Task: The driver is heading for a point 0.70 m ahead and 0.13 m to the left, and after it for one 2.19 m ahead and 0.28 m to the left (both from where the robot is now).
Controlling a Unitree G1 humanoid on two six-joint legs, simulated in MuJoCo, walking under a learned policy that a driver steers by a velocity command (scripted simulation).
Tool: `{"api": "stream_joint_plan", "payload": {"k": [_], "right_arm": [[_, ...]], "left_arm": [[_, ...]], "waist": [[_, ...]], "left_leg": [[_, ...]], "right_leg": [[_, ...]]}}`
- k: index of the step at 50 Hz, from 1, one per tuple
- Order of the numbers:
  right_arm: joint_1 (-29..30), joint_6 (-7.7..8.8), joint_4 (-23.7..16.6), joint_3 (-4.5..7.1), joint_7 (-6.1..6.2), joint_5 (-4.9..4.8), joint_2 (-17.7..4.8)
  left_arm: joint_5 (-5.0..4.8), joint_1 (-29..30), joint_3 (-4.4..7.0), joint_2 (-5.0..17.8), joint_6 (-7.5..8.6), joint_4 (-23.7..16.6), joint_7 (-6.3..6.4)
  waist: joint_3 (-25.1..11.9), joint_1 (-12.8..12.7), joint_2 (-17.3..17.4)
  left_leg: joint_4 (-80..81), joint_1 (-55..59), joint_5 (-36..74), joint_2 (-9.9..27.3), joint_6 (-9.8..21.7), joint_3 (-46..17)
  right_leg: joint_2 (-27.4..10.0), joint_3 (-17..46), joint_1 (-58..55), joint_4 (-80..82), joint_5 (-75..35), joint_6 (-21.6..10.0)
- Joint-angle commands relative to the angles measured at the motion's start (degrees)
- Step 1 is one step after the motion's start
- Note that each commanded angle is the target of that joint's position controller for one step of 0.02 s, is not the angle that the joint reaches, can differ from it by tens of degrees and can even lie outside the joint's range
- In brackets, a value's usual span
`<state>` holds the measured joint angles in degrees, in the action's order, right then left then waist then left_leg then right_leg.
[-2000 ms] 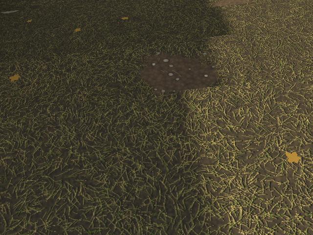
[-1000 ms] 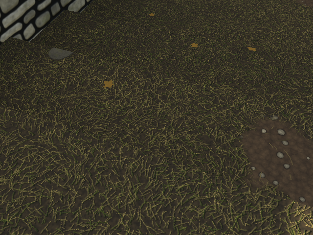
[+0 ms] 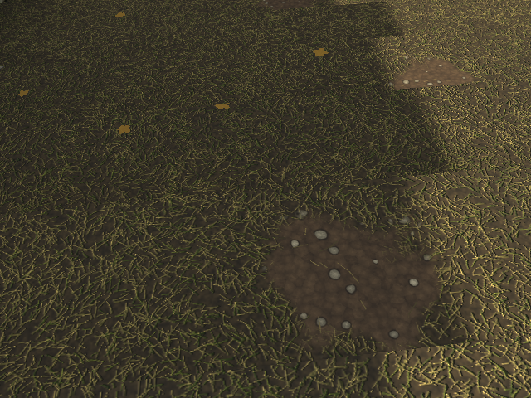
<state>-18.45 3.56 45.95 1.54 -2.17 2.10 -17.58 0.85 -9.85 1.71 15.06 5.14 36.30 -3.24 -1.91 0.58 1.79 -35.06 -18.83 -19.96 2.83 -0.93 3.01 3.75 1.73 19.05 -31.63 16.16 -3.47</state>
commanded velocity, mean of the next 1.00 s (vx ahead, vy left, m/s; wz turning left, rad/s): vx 0.43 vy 0.00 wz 0.29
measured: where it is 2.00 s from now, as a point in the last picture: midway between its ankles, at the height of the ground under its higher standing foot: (203, 315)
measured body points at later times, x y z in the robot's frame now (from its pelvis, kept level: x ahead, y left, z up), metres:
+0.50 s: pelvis +0.19 +0.03 +0.00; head +0.20 +0.03 +0.45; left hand +0.33 +0.30 -0.08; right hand +0.28 -0.22 -0.13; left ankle +0.01 +0.11 -0.67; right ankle +0.25 -0.06 -0.73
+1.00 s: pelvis +0.40 +0.17 +0.00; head +0.42 +0.18 +0.44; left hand +0.33 +0.39 -0.15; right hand +0.63 -0.01 -0.11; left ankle +0.42 +0.27 -0.73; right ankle +0.32 -0.02 -0.64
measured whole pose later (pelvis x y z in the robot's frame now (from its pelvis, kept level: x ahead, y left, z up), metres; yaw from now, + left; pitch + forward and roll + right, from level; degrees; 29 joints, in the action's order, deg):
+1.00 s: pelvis +0.40 +0.17 +0.00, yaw +19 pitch +2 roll +0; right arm -9.0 6.6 45.0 1.3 -1.4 3.1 -12.2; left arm 3.8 -21.8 0.2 12.5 6.3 54.3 -3.6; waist -1.1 -1.3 -0.7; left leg -34.3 -23.8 -13.2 0.6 3.3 5.0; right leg -2.2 1.4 19.9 -66.6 26.3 -3.7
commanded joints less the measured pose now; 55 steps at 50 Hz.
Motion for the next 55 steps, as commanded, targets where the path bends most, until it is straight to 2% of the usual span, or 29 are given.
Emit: {"api": "stream_joint_plan", "payload": {"k": [1,3,5,6,10,14,17,19,21,22,23,24,25,26,28,31,34,39,42,43,44,45,46,47,48,49,51,52,55], "right_arm": [[5.8,4.53,-7.1,0.59,0.56,-0.47,-5.0],[2.8,5.21,-6.5,1.09,0.82,-0.05,-5.8],[-7.1,4.98,-4.0,2.69,1.23,0.36,-9.1],[-11.8,4.76,-3.6,2.2,1.23,0.74,-7.1],[-7.6,3.74,-3.6,0.07,0.4,0.61,-0.7],[-5.3,2.81,-3.6,1.38,-0.95,0.05,-4.6],[-6.1,2.45,-2.8,2.69,-2.44,0.48,-7.2],[-3.7,2.17,-3.0,2.93,-2.68,0.66,-7.1],[-1.0,2.74,-3.5,2.49,-2.56,1.86,-5.2],[-1.4,3.23,-4.8,0.96,-2.81,2.32,0.3],[-9.0,4.48,-5.2,-0.61,-2.94,3.34,5.9],[0.0,4.59,-3.7,1.13,-3.21,2.3,0.0],[1.9,4.29,-2.6,1.44,-2.1,1.85,-0.7],[1.7,3.77,-1.7,1.64,-1.17,2.55,-1.2],[2.8,2.81,-1.1,0.18,-1.5,3.77,2.7],[8.6,2.3,-2.1,-0.29,-3.23,1.72,3.6],[12.0,1.83,-2.7,-1.2,-3.84,1.32,4.4],[15.5,0.58,-5.3,-0.43,-2.32,2.15,1.2],[18.7,1.03,-6.7,0.16,-1.27,1.66,-0.3],[18.0,1.56,-6.7,0.66,-0.9,1.05,-1.3],[13.4,2.31,-5.9,1.58,-0.37,0.4,-3.2],[1.3,2.85,-3.0,3.18,0.49,0.53,-7.6],[-12.3,2.49,-1.0,2.69,0.61,-0.21,-9.0],[-18.5,2.95,1.8,3.15,1.05,2.36,-6.2],[-13.1,3.44,2.8,3.57,1.02,1.75,-6.7],[-6.6,2.95,1.5,2.65,1.59,0.69,-3.0],[-1.2,2.49,0.6,0.08,2.19,0.57,4.8],[0.1,2.2,0.3,-0.52,2.4,0.91,6.7],[-1.5,2.93,2.0,0.19,2.89,2.71,5.4]], "left_arm": [[0.39,-2.8,1.2,6.6,0.57,-0.6,2.25],[1.96,2.5,0.55,6.2,0.38,-2.7,3.18],[3.36,10.2,0.63,6.0,0.07,-5.3,3.04],[3.2,10.9,0.29,5.2,0.39,-4.6,3.03],[5.37,6.5,0.27,3.4,1.71,-1.4,3.37],[2.45,11.5,-0.7,0.3,0.33,-1.8,2.2],[2.12,12.5,-0.88,1.2,0.1,-1.8,1.25],[1.92,11.3,-0.48,3.0,0.6,-1.2,1.78],[1.27,1.7,1.01,7.3,1.69,1.1,2.93],[1.81,-10.7,2.04,11.1,2.36,3.5,4.01],[2.13,-22.0,1.36,11.5,1.64,6.1,4.1],[2.6,-21.1,1.3,8.7,1.87,7.1,4.01],[1.15,-13.5,0.24,5.4,1.89,6.5,3.69],[0.72,-9.1,-1.71,-0.1,1.61,5.4,3.8],[1.12,-5.7,-2.66,-3.0,1.44,5.5,4.62],[2.19,-6.3,-0.93,0.9,1.95,7.0,5.49],[3.55,-11.1,0.09,3.4,1.85,10.4,3.83],[4.05,-11.9,-0.06,4.0,1.8,13.8,-0.18],[2.86,-12.7,0.29,5.5,1.22,15.2,-0.86],[2.51,-13.8,0.43,6.6,0.89,15.6,-0.71],[3.24,-13.7,0.48,6.9,1.09,15.7,-0.47],[4.26,-16.3,-0.48,3.2,1.63,15.6,-0.31],[5.3,-26.1,-3.42,-5.8,2.55,14.7,-1.2],[2.76,-11.8,-1.28,0.9,2.75,13.1,-1.99],[1.51,-9.1,-0.41,2.3,2.66,13.1,-0.89],[2.07,-9.6,0.0,3.5,2.46,13.9,0.34],[4.11,-8.3,-1.88,-2.6,1.92,13.2,0.68],[4.25,-8.6,-1.97,-3.5,1.25,13.1,0.21],[3.34,-6.2,-1.32,-2.6,-0.1,11.9,-1.71]], "waist": [[-0.8,-2.6,-9.5],[-0.5,0.4,-4.7],[1.4,6.5,7.4],[1.5,8.6,6.6],[3.1,3.6,3.0],[4.5,3.5,2.5],[4.6,3.2,3.5],[3.7,1.2,3.2],[-1.5,-3.9,1.1],[-11.3,-8.0,-7.8],[-23.9,-7.4,-19.3],[-4.2,-9.7,-8.6],[2.0,-6.0,-8.0],[0.8,-3.6,-6.3],[-0.2,-0.7,-5.4],[0.1,-1.2,-4.9],[1.7,-2.3,-3.9],[3.4,-0.4,-6.0],[5.1,-0.3,-5.0],[3.8,0.0,-5.4],[1.4,2.4,-4.7],[-9.2,5.2,3.6],[-28.6,6.0,17.3],[-12.6,11.9,10.0],[-2.1,8.7,7.8],[-0.5,5.4,4.1],[-0.5,0.9,0.7],[-0.7,-0.7,-1.1],[1.7,-0.6,-0.1]], "left_leg": [[4.8,-6.4,1.6,-0.1,8.2,-1.5],[10.0,2.4,-5.1,1.9,14.9,-8.8],[21.3,22.6,-6.9,12.6,23.6,-34.7],[22.9,28.9,-6.1,15.6,23.2,-39.0],[22.3,23.1,8.7,10.5,18.4,-27.9],[24.7,10.9,16.0,4.2,16.1,-17.7],[21.9,9.3,22.3,7.0,17.1,-21.1],[18.6,9.1,26.6,7.9,16.2,-22.6],[7.4,1.0,32.7,3.1,11.0,-20.2],[-9.5,-7.2,21.8,-6.1,5.5,-14.7],[-27.1,-22.7,-12.8,-12.2,2.3,-11.7],[-38.6,-33.3,-9.4,-6.2,3.8,-12.8],[-41.3,-33.2,-3.7,-2.5,5.3,-10.4],[-39.0,-29.2,0.2,-0.1,5.9,-8.9],[-34.2,-22.3,4.5,2.9,5.6,-9.1],[-23.6,-22.4,5.6,3.7,2.5,-5.8],[-11.8,-20.4,14.0,3.0,1.7,-3.1],[-6.6,-13.6,19.4,0.8,4.3,-4.1],[0.0,-8.4,15.2,-0.6,6.0,-1.4],[1.7,-1.5,15.2,-2.2,7.0,0.6],[0.3,9.5,16.8,-2.9,8.7,0.3],[-3.0,29.0,29.1,3.7,14.9,-6.4],[7.7,54.5,20.7,20.4,28.5,-33.6],[15.7,44.1,9.1,17.3,21.7,-38.6],[17.9,29.3,3.8,17.4,18.0,-30.7],[18.7,19.1,2.2,17.4,17.3,-26.0],[20.3,8.4,10.1,16.1,16.9,-19.0],[21.7,6.0,13.6,15.5,16.4,-16.0],[24.5,2.9,14.9,12.8,15.6,-5.4]], "right_leg": [[-20.0,24.0,-8.3,12.7,22.8,-10.6],[-11.5,11.0,-0.3,6.8,18.0,-5.6],[-1.3,1.0,22.3,-12.1,10.9,2.8],[-2.6,4.0,30.6,-20.4,14.6,2.8],[-6.0,1.6,29.7,-30.1,7.9,2.3],[-4.4,-5.1,12.6,-10.6,1.1,5.0],[-3.0,-5.5,6.2,-1.7,-5.4,4.0],[-2.6,-5.2,1.4,3.1,-10.9,2.2],[-3.8,-3.5,-15.4,1.6,-15.5,-2.5],[-13.7,8.2,-32.0,3.9,-21.5,-11.7],[-30.3,35.8,-51.6,11.4,-13.9,-24.6],[-28.8,35.9,-36.9,17.0,2.4,-18.3],[-26.7,26.6,-25.5,19.1,12.4,-13.8],[-25.0,21.8,-20.0,21.2,9.7,-11.8],[-21.7,11.5,-15.0,23.6,-8.2,-10.1],[-19.1,1.0,-14.8,25.9,-18.6,-10.0],[-18.2,-4.6,-13.2,26.3,-26.5,-10.4],[-18.2,-5.5,-10.2,23.3,-24.0,-9.6],[-18.3,-4.1,-12.2,19.2,-17.3,-8.1],[-17.4,-4.2,-10.9,15.9,-20.0,-7.5],[-15.6,-5.1,-6.4,8.9,-26.1,-5.6],[-9.7,-8.8,1.7,-9.4,-15.5,-1.0],[-0.8,-5.6,17.1,-28.2,20.5,2.3],[-1.6,1.4,29.5,-40.6,19.8,0.1],[-4.7,2.8,31.1,-45.0,13.2,-1.6],[-8.4,2.9,27.1,-46.6,8.8,-1.9],[-11.3,4.6,20.6,-44.8,0.9,-2.1],[-11.5,4.9,19.1,-41.4,0.4,-1.8],[-11.5,3.2,20.3,-35.4,-6.5,-0.8]]}}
